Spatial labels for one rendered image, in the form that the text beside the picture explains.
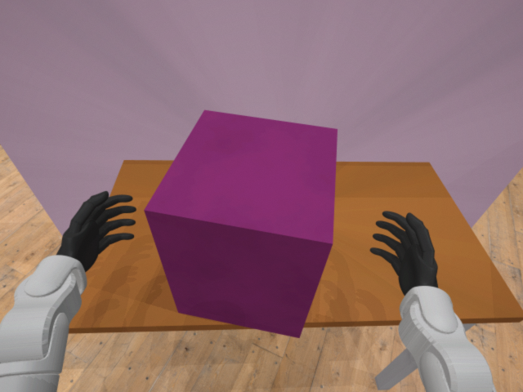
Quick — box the right robot forearm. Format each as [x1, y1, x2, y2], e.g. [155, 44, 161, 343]
[398, 286, 497, 392]

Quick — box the carton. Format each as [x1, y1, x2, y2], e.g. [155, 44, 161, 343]
[144, 110, 337, 338]

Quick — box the table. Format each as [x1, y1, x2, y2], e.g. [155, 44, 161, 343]
[69, 160, 523, 390]

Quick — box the left robot forearm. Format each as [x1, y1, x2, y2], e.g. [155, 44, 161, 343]
[0, 255, 87, 392]

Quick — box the left robot hand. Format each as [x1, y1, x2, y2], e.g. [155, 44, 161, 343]
[56, 191, 136, 272]

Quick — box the right robot hand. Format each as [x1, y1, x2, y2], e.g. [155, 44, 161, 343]
[370, 211, 438, 295]

